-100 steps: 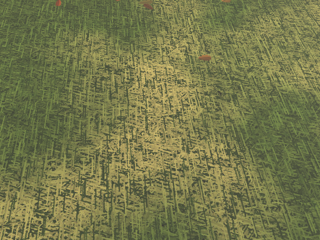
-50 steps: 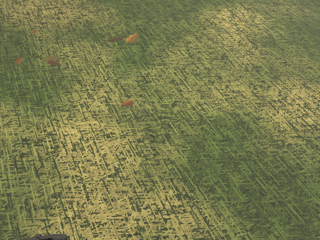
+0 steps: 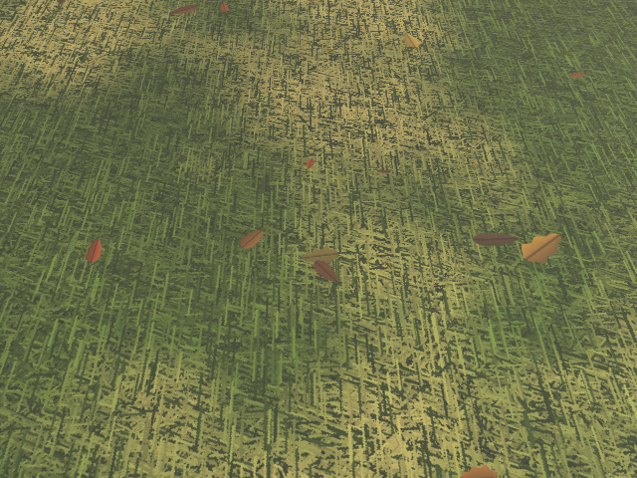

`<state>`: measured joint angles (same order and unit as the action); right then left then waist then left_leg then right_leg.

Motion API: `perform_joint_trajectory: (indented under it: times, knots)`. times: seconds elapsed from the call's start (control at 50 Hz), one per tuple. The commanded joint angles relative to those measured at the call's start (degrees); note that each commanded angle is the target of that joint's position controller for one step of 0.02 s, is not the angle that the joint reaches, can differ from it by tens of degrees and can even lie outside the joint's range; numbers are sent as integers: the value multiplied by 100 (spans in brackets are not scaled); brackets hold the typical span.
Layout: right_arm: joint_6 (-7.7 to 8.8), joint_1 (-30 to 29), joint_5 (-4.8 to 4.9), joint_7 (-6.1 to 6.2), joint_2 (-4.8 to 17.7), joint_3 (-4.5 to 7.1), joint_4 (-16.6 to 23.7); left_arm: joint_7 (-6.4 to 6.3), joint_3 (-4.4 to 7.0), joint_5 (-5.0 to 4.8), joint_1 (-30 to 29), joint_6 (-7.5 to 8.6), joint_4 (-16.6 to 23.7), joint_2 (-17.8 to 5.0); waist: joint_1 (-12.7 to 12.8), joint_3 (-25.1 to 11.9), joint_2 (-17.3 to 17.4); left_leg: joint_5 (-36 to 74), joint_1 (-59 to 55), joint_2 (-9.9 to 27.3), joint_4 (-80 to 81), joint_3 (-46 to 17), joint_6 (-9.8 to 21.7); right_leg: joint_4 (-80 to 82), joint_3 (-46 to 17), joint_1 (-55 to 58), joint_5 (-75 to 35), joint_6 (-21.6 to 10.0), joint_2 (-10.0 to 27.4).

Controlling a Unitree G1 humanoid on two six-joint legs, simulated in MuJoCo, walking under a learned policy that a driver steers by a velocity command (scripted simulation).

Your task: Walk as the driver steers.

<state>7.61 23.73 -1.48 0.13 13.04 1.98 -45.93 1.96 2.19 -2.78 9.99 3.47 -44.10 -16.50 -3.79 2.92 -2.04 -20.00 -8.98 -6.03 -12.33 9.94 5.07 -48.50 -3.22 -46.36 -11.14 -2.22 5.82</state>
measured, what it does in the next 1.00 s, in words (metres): walks ahead: right foot, then left foot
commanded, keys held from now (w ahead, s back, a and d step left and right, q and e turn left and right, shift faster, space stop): w+e+shift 0.32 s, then q+shift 0.68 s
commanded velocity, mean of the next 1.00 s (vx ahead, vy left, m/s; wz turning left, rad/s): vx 0.54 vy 0.00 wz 0.01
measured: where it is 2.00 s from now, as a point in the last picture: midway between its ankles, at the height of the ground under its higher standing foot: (303, 321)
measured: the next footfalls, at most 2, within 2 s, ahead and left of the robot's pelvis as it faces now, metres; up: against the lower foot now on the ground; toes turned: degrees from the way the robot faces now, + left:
right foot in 0.14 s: +0.35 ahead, -0.07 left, +0.00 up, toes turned -7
left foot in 0.56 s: +0.77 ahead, -0.05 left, +0.00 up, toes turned -21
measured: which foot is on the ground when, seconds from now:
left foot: down 0.00-0.12, up 0.14-0.54, down 0.56-1.00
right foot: up 0.00-0.12, down 0.14-0.58, up 0.60-1.00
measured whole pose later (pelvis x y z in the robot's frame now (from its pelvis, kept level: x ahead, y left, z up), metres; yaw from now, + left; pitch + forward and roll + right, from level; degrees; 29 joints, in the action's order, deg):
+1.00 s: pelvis +0.68 -0.11 +0.01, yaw +3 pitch +2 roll -1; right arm -3.1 14.8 1.6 3.0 18.8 5.0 -35.7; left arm -1.9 2.0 0.4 2.4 1.6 -37.9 -15.7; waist -2.8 2.6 -0.6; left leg -7.6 18.8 -13.1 -27.4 -20.3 3.2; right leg -38.9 -13.8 -30.0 12.6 4.7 -5.2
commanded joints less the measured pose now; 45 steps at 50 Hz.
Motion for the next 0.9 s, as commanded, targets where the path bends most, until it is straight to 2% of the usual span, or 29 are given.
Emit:
perform_joint_trajectory:
  times: [0.02, 0.08, 0.12, 0.14, 0.16, 0.18, 0.2, 0.22, 0.24, 0.26, 0.3, 0.34, 0.38, 0.4, 0.46, 0.5, 0.52, 0.54, 0.56, 0.58, 0.6, 0.62, 0.64, 0.66, 0.7, 0.74, 0.8, 0.86, 0.9]
  knots:
    - [37, -99, 10, 142, 933, 194, 276, 189, 25, 16, -849, 189, 556, -205, -25, 601, 300, 3987, 936, 1319, 722, 240, -565, 925, 728, 824, -578, -114, -365]
    - [-238, -173, -30, 309, 1403, 299, 294, 272, 172, -55, -400, 152, 652, -522, 453, 25, 850, 7717, -95, 1562, -532, 394, -718, 1108, 1433, 1490, 148, -350, -987]
    - [-397, -831, -14, 378, 1701, 412, 472, 198, 420, -92, 1376, -90, 309, -1056, 1523, -706, 1215, 9299, 219, 1804, -2523, 296, -633, 606, 1335, 3218, 1074, -626, -1123]
    - [-363, -1518, 31, 306, 1687, 412, 664, 87, 589, -50, 3016, -239, -119, -1394, 2340, -1150, 971, 8490, 1319, 1668, -4516, 114, -510, 710, 604, 5012, 1143, -923, -819]
    - [-161, -1963, 56, 46, 676, 130, 764, -5, 446, 31, 3445, -348, -465, -1117, 2280, -605, -879, 1353, 3023, 426, -7391, 9, -473, 867, 128, 5584, 1113, -1077, -649]
    - [72, -1124, 271, -95, -207, -128, 1219, 33, 332, 320, 2581, -155, -140, -958, 963, -839, -2387, -1560, 5446, -277, -9093, -1222, -623, 1501, -2707, 6387, 2572, -2199, -48]
    - [311, -1058, 347, -189, 329, -166, 1397, 40, 286, 353, 2083, -35, 187, -703, 967, -1291, -1424, -1046, 5916, -75, -8795, -1973, -224, 3011, -4475, 6456, 4538, -2482, 569]
    - [395, -1463, 411, -208, 749, -70, 1496, 53, 285, 333, 1900, 80, 335, -576, 843, -890, -150, -490, 5724, 210, -7907, -2042, 30, 3631, -4664, 5829, 5170, -2168, 614]
    - [368, -1534, 318, -167, 761, -43, 1468, 103, 291, 277, 1463, 177, 428, -600, 413, -347, 952, -52, 5360, 454, -7112, -2008, 21, 3760, -4433, 4797, 5028, -1949, 509]
    - [297, -1525, 163, -104, 739, -47, 1432, 96, 304, 242, 1079, 248, 538, -673, 191, -138, 1079, 130, 5009, 589, -6614, -2071, -120, 3732, -4173, 4076, 4536, -1946, 263]
    - [147, -1429, 70, 13, 929, 31, 1370, 8, 294, 198, 787, 254, 655, -670, 32, 91, 897, 309, 4572, 815, -5897, -2042, -449, 3806, -3345, 3301, 3416, -1874, -188]
    - [55, -1746, 7, 95, 890, 7, 1501, -114, 232, 124, 847, 247, 572, -510, 129, 337, 710, 574, 4366, 998, -4729, -1697, -710, 3722, -2416, 2767, 1910, -1695, -435]
    - [54, -2433, -124, 56, 417, -166, 1723, -293, 167, 102, 984, 123, 356, -354, 516, 426, 360, 1937, 3758, 878, -3194, -1025, -854, 3291, -1086, 2219, -240, -1194, -942]
    - [87, -2706, -158, -3, 176, -237, 1790, -333, 152, 95, 1413, 72, 161, -295, 867, 211, 192, 2962, 3329, 713, -2603, -799, -816, 3180, -848, 2199, -383, -935, -1046]
    - [93, -2989, 30, -120, 339, -125, 1824, -362, 134, 174, 2046, -28, -203, -380, 1317, -144, -262, 3965, 3165, 358, -1656, -691, -624, 2978, -869, 3152, -184, -583, -759]
    - [107, -3021, 108, -183, 504, -22, 1829, -397, 120, 278, 2033, -72, -329, -378, 1234, -253, -312, 3616, 3289, 164, -1399, -660, -363, 2423, -819, 3878, -831, -378, -555]
    - [126, -2625, 143, -216, 661, 63, 1696, -434, 140, 348, 1936, -79, -325, -445, 995, -489, -333, 3411, 3072, -1, -1445, -636, -244, 1975, -770, 4207, -1646, -247, -462]
    - [145, -1824, 199, -253, 804, 143, 1466, -480, 191, 403, 1575, -87, -234, -599, 503, -774, -443, 3306, 2580, -59, -1471, -702, -162, 1252, -636, 4325, -2440, -84, -386]
    - [165, -476, 220, -277, 989, 240, 1092, -500, 226, 441, 829, -92, 8, -735, -306, -1199, -469, 3802, 1619, 182, -1201, -910, -35, -169, -387, 4066, -2512, 136, -496]
    - [153, 361, 129, -284, 1258, 250, 862, -484, 128, 646, 804, -85, 316, -317, -339, -1986, 755, 5732, -127, 1275, -1748, -2224, 369, -2610, -21, 2785, 1569, 372, -1041]
    - [120, -187, -101, -301, 1448, 233, 1113, -349, -23, 523, 2093, -64, 356, 43, 462, -2728, 1825, 6432, -1783, 2725, -1802, -5130, 1656, -4162, -485, 945, 5007, 765, -1581]
    - [8, -598, -5, -255, 1405, 355, 1350, -256, -7, 317, 1980, -59, 360, -449, 179, -3085, 1211, 4054, -1751, 2806, -1333, -5726, 1879, -4603, -1006, 431, 4303, 678, -1164]
    - [-152, -1053, 89, -145, 1133, 315, 1564, -243, 83, 295, 986, -73, 611, -808, 26, -2308, 459, 2531, -724, 2333, -1042, -5128, 1532, -4213, -870, 323, 3829, 516, -967]
    - [-295, -1303, 136, -88, 1024, 244, 1599, -268, 117, 375, 452, -99, 770, -801, 204, -1455, -307, 1900, 562, 1926, -725, -4653, 1267, -3755, -671, 350, 3610, 440, -917]
    - [-401, -1378, 140, -57, 1145, 264, 1581, -308, 104, 478, 393, -182, 906, -623, 561, -798, -199, 2021, 1972, 1396, -410, -4258, 1091, -2814, -649, 796, 3479, 445, -821]
    - [-460, -1380, 170, -54, 1060, 263, 1502, -373, 66, 477, 514, -181, 854, -395, 673, -699, 140, 3024, 2494, 988, -509, -3701, 913, -1734, -506, 1131, 3426, 515, -809]
    - [-617, -1095, 230, 86, 1364, 385, 1345, -457, 59, 463, 205, -193, 914, -324, 604, -1251, 368, 4106, 2392, 912, -829, -3652, 817, -846, -499, 1393, 2984, 746, -1036]
    - [-841, -1098, 363, 237, 1451, 442, 1372, -473, 104, 374, -226, -259, 962, -442, 494, -1287, 655, 2496, 2313, 745, -812, -3895, 401, -255, -701, 1388, 2401, 777, -1121]
    - [-948, -1032, 354, 294, 1411, 457, 1379, -458, 124, 338, -569, -238, 1022, -461, 372, -1050, 900, 1549, 2293, 638, -738, -4097, 282, 172, -790, 1409, 2293, 752, -1164]
Keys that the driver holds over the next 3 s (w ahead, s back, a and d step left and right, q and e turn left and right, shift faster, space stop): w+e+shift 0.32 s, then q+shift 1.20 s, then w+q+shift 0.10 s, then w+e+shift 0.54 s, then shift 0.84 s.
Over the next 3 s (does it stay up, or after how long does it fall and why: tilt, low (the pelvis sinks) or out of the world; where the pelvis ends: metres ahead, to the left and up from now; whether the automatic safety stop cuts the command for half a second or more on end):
stays up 1.33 0.27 0.00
